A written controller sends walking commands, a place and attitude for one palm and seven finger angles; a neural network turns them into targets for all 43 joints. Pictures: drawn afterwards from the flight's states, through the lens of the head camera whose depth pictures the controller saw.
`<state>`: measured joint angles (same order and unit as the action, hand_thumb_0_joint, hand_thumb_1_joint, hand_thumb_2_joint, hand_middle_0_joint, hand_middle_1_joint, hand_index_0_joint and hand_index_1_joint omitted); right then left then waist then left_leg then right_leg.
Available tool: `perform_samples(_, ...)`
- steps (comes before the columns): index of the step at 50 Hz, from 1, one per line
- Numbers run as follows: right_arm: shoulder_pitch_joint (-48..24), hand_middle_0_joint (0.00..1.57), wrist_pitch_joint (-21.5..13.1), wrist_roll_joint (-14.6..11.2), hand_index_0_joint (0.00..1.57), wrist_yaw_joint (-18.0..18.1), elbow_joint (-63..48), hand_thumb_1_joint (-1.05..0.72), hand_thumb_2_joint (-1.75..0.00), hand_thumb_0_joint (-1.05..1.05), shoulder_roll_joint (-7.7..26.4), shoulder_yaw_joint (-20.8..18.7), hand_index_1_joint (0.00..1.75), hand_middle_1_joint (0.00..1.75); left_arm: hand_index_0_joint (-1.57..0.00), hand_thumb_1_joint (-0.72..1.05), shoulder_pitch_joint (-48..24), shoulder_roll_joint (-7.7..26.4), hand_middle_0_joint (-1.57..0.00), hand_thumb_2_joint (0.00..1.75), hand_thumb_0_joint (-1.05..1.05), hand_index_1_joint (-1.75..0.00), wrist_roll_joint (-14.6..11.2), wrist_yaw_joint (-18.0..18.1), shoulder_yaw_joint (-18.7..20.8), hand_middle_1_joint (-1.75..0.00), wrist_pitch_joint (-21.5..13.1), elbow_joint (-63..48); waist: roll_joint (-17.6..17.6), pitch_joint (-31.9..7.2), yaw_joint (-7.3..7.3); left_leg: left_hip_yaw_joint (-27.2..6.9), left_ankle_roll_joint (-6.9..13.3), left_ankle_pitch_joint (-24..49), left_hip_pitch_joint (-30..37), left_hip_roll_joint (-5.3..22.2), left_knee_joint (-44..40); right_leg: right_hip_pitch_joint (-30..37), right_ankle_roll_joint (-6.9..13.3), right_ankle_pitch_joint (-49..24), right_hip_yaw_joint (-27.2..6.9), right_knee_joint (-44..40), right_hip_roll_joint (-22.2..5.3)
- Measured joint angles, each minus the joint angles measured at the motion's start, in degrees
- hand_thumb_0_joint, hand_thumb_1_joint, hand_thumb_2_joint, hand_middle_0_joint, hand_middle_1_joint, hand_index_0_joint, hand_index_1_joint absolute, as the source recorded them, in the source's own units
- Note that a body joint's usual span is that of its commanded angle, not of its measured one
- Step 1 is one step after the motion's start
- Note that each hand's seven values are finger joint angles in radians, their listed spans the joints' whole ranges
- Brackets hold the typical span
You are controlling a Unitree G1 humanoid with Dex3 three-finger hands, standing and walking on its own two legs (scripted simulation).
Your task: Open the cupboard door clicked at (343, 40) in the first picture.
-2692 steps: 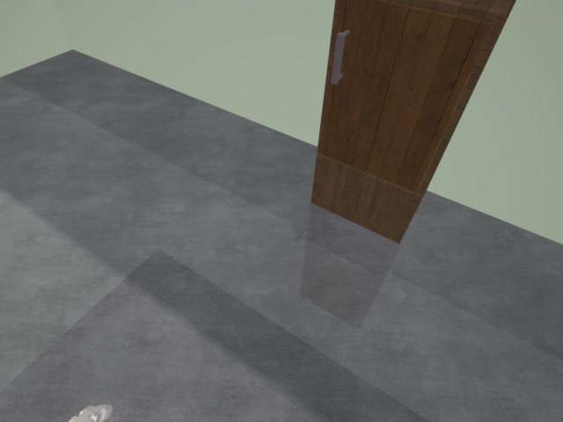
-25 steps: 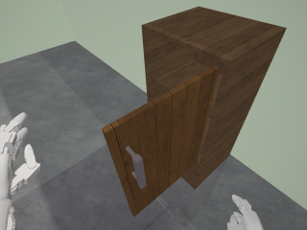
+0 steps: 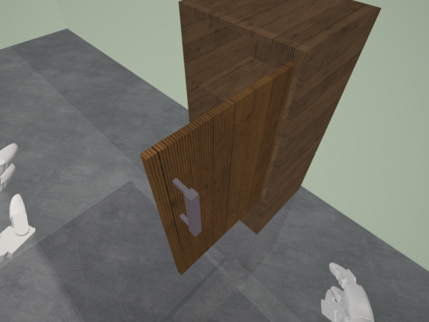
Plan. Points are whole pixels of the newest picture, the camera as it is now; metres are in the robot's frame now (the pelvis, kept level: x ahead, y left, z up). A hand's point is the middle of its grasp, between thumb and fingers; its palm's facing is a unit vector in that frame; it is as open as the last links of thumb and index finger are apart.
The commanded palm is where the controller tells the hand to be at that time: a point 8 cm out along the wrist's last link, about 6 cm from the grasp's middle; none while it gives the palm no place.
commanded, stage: step back with the hand held close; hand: left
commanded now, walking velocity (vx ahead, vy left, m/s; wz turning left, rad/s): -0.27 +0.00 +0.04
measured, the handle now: (187, 208) +0.34 +0.08 -0.01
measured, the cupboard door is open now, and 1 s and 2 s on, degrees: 89 89 89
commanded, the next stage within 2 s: stop stepping back and stand still in 0.74 s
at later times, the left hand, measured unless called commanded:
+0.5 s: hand out of the picture +0.11 +0.28 +0.16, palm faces +0.47 -0.76 -0.45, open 7.4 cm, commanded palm +0.04 +0.33 +0.18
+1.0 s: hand out of the picture +0.05 +0.24 +0.16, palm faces +0.32 -0.81 -0.49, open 7.4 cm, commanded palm -0.01 +0.28 +0.18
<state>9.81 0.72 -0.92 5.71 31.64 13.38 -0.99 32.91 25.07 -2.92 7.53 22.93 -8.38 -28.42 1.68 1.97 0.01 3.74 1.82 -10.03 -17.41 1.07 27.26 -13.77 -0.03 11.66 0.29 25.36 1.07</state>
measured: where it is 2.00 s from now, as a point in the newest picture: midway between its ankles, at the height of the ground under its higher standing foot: outside the picture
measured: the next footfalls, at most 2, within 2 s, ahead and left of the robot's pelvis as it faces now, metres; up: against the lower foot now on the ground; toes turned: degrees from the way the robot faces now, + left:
right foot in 0.80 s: -0.20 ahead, -0.09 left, +0.00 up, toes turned -2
left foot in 0.94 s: -0.08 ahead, +0.11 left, +0.00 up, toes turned -4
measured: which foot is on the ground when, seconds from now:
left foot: down 0.00-0.84, up 0.86-0.92, down 0.94-1.00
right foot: down 0.00-0.48, up 0.50-0.78, down 0.80-1.00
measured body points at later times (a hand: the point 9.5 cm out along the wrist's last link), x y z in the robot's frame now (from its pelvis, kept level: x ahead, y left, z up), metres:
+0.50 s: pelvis -0.08 +0.02 -0.02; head -0.05 +0.04 +0.43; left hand +0.08 +0.32 +0.18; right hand +0.11 -0.21 -0.10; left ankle +0.02 +0.10 -0.74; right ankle +0.00 -0.12 -0.74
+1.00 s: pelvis -0.16 -0.01 -0.01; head -0.16 +0.01 +0.44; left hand +0.03 +0.28 +0.19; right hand -0.02 -0.26 -0.09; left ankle -0.05 +0.09 -0.74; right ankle -0.26 -0.11 -0.74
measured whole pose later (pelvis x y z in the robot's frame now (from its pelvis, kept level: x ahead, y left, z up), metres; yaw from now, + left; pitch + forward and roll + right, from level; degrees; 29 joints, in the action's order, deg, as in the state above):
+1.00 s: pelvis -0.16 -0.01 -0.01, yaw -2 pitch +1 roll -1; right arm 12.3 -3.5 -0.1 4.8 36.7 11.6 0.9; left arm 34.1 28.5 -3.8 7.5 25.0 -11.3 -30.8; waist -1.4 -1.6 2.0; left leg 1.0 1.6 -6.0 -24.5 0.5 29.5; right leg -5.2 1.3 23.7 0.1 28.2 2.9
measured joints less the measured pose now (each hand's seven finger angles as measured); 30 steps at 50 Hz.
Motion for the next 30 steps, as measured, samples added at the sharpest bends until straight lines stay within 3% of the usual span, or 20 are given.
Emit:
perform_samples(7,1.45,0.20,-1.99,0.17,0.20,-0.12,-0.14,-0.91,-0.90,0.01,-0.45,0.56,0.30,0.30,-0.21,0.89,-0.14,-0.74,-0.21,0.90,0.02,-0.31,1.16,0.99,0.70,-0.30,-1.96,-0.70,-0.29,0.50,0.00,-0.50,1.08,1.03,-3.28,-0.43,2.27,-2.83,-0.70,-0.90,0.40,1.97,-0.35)
perform_samples(13,2.40,0.20,-4.14,0.62,0.20,-0.43,0.44,-0.90,-0.90,0.01,-1.44,0.76,0.30,0.30,-0.21,0.89,-1.70,-0.85,-0.21,0.90,0.02,-0.31,2.32,1.06,2.22,-0.30,-3.14,-0.82,-0.45,1.41,0.09,-2.01,1.53,1.58,-6.43,-1.58,5.04,-4.78,-0.56,2.15,-1.53,7.11,0.76)
perform_samples(21,1.31,0.20,-4.86,1.20,0.20,-1.56,3.64,-0.90,-0.90,0.01,-1.52,0.66,0.30,0.30,-0.21,0.89,-1.11,-2.98,-0.21,0.90,0.02,-0.31,1.80,2.19,0.50,-0.30,-3.86,-3.69,-0.68,1.03,-1.18,-3.15,-0.99,-7.89,-8.98,-1.70,11.33,-6.69,-0.37,-0.23,-1.45,6.86,0.86)
perform_samples(24,0.65,0.20,-4.47,1.21,0.20,-1.06,4.08,-0.90,-0.90,0.01,-1.29,0.47,0.30,0.30,-0.21,0.89,-2.80,-2.13,-0.21,0.90,0.02,-0.31,1.85,2.34,0.23,-0.30,-3.88,-3.87,-1.34,1.29,-0.54,-3.25,0.21,-0.24,-8.26,-1.80,8.28,-7.83,-1.01,-0.24,-1.29,7.69,0.60)
perform_samples(27,-0.29,0.20,-5.25,1.67,0.20,-0.70,4.02,-0.90,-0.90,0.01,-1.90,-0.01,0.30,0.30,-0.21,0.89,-4.42,-0.62,-0.21,0.90,0.02,-0.31,2.35,1.83,1.97,-0.30,-4.15,-2.52,-0.69,2.26,0.18,-3.66,1.89,2.50,-8.67,-1.01,7.03,-10.50,-0.85,7.38,-2.53,20.01,3.05)
perform_samples(30,-0.06,0.20,-6.66,1.95,0.20,-1.56,4.40,-0.91,-0.90,0.01,-3.43,-0.07,0.30,0.30,-0.21,0.89,-3.79,0.63,-0.21,0.90,0.02,-0.31,1.61,1.99,3.72,-0.30,-4.04,-2.91,-0.82,1.07,0.24,-4.09,1.68,5.06,-8.59,-0.02,2.72,-9.83,-0.27,12.69,-2.23,30.39,4.68)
